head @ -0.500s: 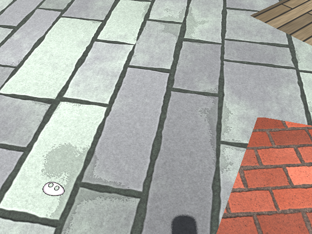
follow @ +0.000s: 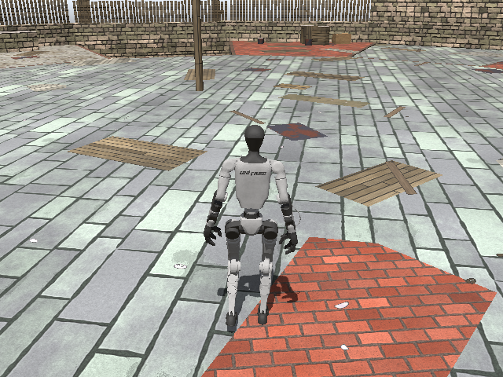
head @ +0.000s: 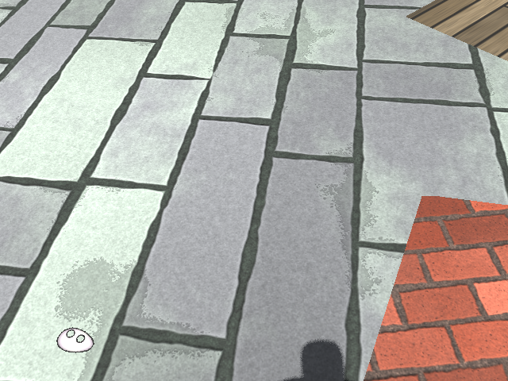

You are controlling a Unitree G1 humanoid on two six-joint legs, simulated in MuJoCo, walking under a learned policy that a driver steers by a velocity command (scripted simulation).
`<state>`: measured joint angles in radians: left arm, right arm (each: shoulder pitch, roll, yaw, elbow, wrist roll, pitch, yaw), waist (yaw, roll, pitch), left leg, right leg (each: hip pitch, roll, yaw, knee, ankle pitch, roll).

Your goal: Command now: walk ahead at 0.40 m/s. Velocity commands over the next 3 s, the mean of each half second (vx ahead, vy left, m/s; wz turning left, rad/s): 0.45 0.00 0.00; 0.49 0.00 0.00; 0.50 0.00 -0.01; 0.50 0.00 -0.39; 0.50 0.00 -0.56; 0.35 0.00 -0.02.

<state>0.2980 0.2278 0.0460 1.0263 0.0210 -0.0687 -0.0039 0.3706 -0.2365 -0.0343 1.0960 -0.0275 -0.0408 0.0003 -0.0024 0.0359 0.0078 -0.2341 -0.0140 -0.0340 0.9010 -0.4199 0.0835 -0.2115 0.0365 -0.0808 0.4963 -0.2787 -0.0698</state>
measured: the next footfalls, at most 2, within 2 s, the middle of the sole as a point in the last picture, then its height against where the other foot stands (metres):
left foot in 0.40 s outside the picture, level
right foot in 0.96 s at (311, 321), level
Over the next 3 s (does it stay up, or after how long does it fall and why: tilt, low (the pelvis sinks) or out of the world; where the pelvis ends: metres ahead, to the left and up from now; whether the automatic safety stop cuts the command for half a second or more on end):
stays up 1.55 -0.20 0.01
